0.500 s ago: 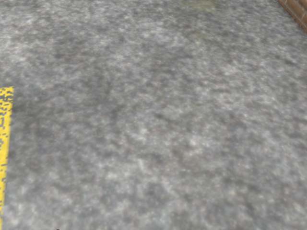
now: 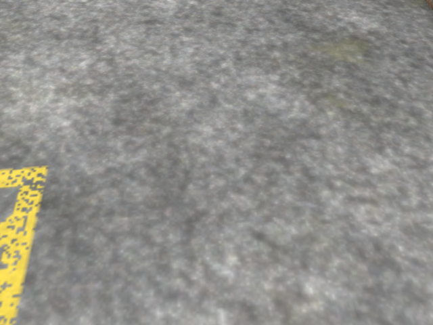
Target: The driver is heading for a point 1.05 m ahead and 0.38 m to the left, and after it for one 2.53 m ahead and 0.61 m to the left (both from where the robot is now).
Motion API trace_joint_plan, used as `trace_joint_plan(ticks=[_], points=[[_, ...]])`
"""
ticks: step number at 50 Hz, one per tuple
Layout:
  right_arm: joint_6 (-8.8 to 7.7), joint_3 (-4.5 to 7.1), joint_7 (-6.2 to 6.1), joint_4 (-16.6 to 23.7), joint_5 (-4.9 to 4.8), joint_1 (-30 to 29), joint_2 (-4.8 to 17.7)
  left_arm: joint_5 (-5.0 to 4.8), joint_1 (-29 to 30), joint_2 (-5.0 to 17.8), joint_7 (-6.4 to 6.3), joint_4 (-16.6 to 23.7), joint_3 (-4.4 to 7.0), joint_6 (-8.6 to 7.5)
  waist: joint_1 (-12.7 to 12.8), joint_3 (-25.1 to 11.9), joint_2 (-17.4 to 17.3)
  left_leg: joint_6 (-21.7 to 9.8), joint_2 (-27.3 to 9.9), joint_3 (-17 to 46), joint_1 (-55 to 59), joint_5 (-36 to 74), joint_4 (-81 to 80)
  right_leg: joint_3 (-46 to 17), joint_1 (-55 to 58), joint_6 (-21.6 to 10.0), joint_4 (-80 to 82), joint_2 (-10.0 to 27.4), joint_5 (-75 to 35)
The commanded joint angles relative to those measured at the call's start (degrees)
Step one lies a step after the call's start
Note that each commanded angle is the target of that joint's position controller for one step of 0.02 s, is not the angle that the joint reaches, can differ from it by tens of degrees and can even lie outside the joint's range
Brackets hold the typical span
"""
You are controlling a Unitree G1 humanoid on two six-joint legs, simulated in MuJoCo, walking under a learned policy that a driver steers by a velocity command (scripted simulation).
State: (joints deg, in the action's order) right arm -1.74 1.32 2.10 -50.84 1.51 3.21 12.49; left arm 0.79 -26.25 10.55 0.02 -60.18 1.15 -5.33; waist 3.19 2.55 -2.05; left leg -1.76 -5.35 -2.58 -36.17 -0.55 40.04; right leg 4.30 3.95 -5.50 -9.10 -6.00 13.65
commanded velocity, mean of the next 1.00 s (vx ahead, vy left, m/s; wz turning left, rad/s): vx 0.50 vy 0.00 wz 0.48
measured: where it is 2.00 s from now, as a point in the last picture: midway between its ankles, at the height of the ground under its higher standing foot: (121, 194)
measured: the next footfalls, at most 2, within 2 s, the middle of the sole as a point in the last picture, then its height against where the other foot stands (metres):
left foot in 0.14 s outside the picture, level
right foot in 0.68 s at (244, 290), level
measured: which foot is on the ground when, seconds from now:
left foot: up 0.00-0.12, down 0.14-0.70, up 0.72-1.00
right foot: down 0.00-0.16, up 0.18-0.66, down 0.68-1.00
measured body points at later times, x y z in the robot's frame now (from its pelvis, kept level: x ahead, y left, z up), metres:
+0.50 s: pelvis +0.28 +0.05 +0.00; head +0.31 +0.07 +0.45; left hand +0.41 +0.32 -0.11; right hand +0.30 -0.22 -0.13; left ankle +0.22 +0.09 -0.74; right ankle +0.46 -0.09 -0.68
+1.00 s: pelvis +0.55 +0.08 +0.00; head +0.57 +0.08 +0.45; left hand +0.42 +0.32 -0.12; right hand +0.81 -0.08 -0.11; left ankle +0.55 +0.24 -0.67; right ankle +0.55 -0.02 -0.74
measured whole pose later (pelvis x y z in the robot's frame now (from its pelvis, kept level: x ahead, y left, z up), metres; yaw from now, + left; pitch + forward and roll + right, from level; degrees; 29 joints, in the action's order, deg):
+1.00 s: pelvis +0.55 +0.08 +0.00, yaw +31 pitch +1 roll -1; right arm 0.2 4.2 3.5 -44.9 2.0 8.9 17.0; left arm 1.1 -21.0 14.2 -0.1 -50.0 2.9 -5.3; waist 1.8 2.0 -3.1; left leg -2.2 -2.9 1.3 -38.0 -8.8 58.3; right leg 9.6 -3.9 -2.3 -15.6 -1.0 12.7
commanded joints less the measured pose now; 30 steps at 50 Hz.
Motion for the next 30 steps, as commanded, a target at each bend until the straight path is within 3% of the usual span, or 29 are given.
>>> trace_joint_plan(ticks=[1, 4, 6, 7, 8, 9, 10, 12, 14, 16, 18, 21, 27, 30], points=[[-0.98, 0.1, -0.09, 5.0, -0.27, -7.3, 2.7, 0.57, -4.1, 7.9, -0.76, 0.5, 1.29, -0.33, 0.4, 3.7, 5.3, -1.5, 2.4, -2.4, -1.2, -0.3, -4.5, -5.0, 1.3, -5.0, 0.9, 17.2, -29.4], [-1.47, 0.58, -0.31, 4.9, -0.23, -4.9, 3.4, 1.0, -2.4, 8.5, -1.53, 0.0, 1.44, -0.21, -2.0, 2.5, 6.0, -4.9, 5.5, -3.5, 4.9, -6.3, -7.6, -1.6, 4.7, -3.8, -5.3, 18.7, -45.0], [-1.98, 1.71, -0.94, 1.6, 0.01, 5.6, 5.0, 1.24, -1.1, 9.7, -1.71, 0.1, 1.77, 0.2, -6.3, -3.3, 6.6, -7.7, 9.6, -5.1, 16.6, -9.6, -9.9, 0.7, 5.1, -2.5, -19.6, 18.4, -57.8], [-2.37, 2.68, -1.3, -1.3, 0.65, 14.6, 6.7, 0.88, -0.1, 10.1, -1.73, 0.7, 1.78, 0.43, -10.3, -7.7, 5.9, -9.7, 8.9, -3.1, 28.7, -7.5, -12.9, 2.4, -0.9, -1.3, -31.3, 17.2, -52.4], [-2.36, 4.38, -1.92, -2.9, 1.85, 23.5, 12.0, -0.23, 0.1, 8.0, -1.42, 3.3, 1.1, 0.13, -12.5, -14.2, -0.1, -14.6, -3.4, 13.8, 45.1, -11.3, -13.1, 4.7, -17.0, 0.6, -49.8, 13.9, -33.0], [-1.36, 5.46, -1.74, -3.0, 0.47, 23.7, 14.8, -1.0, -2.5, 6.6, -0.44, 4.4, 1.39, -0.42, -9.5, -19.3, -11.6, -23.2, -16.1, 44.1, 55.6, -9.4, -21.4, 1.6, -36.0, 3.0, -70.0, 0.9, 13.9], [-1.02, 5.29, -1.21, -2.6, -1.18, 18.7, 13.7, 0.33, 2.5, 9.7, -0.39, 6.0, 2.12, -0.61, -8.0, -14.1, -3.1, -22.3, -13.9, 41.0, 52.4, -9.6, -23.0, -6.9, -42.9, 1.9, -72.4, 4.9, 11.4], [-1.22, 4.09, -1.35, -1.7, -0.99, 12.6, 8.1, 0.14, 8.7, 8.6, -0.11, 8.1, 1.97, -1.63, -4.9, -2.8, 3.4, -18.1, -9.9, 28.3, 37.0, -2.0, -26.0, -7.1, -41.9, 2.1, -64.7, 9.6, 4.1], [-1.9, 3.29, -1.87, -2.1, -1.12, 11.5, 5.9, 1.63, 8.8, 7.4, 0.0, 9.0, 1.89, 0.19, -1.7, -1.5, 3.1, -15.3, -5.2, 22.0, 29.2, 4.7, -27.2, -7.3, -36.2, 3.8, -58.5, 11.2, 3.5], [-2.71, 3.57, -1.93, -2.4, -1.5, 13.5, 7.4, 2.13, 9.1, 6.4, 0.33, 9.9, 1.77, 1.84, -1.1, -2.0, 1.9, -15.3, -3.5, 19.8, 26.8, 7.8, -27.8, -6.2, -34.9, 5.5, -54.6, 11.0, 3.6], [-2.77, 4.02, -2.02, -2.5, -1.53, 15.3, 9.2, 2.09, 13.1, 6.4, 0.53, 11.9, 1.71, 2.61, -1.6, -0.9, 1.0, -14.9, -2.1, 18.7, 24.9, 5.7, -29.3, -5.0, -36.6, 7.0, -49.8, 11.1, 0.2], [-2.39, 4.04, -1.94, -2.6, -1.47, 19.1, 9.0, 1.76, 21.8, 6.9, 0.67, 15.4, 1.67, 2.94, -4.4, 0.9, -0.2, -12.9, -0.8, 19.3, 26.1, 4.4, -30.1, -4.3, -40.5, 8.4, -41.1, 11.0, -7.2], [-1.75, 4.25, -2.44, -2.4, -0.86, 25.3, 9.4, 1.06, 32.2, 7.2, 1.14, 20.2, 0.99, 2.62, -8.6, 0.3, -1.7, -11.1, -0.8, 21.5, 35.2, 10.9, -25.7, -4.8, -42.8, 8.0, -30.6, 8.4, -12.1], [-1.55, 4.56, -3.04, -1.6, -0.32, 25.4, 10.3, 0.62, 33.8, 8.1, 1.18, 22.1, 0.83, 1.86, -8.4, 0.3, -2.7, -10.3, -1.9, 23.8, 37.6, 14.7, -22.2, -5.5, -39.6, 6.9, -25.3, 7.0, -9.8]])
Keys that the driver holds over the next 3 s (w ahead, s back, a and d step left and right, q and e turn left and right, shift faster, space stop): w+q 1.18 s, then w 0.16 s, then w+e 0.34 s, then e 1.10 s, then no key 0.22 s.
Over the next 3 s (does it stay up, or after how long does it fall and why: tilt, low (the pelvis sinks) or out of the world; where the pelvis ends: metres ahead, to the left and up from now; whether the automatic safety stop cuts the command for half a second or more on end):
stays up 0.95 0.44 0.00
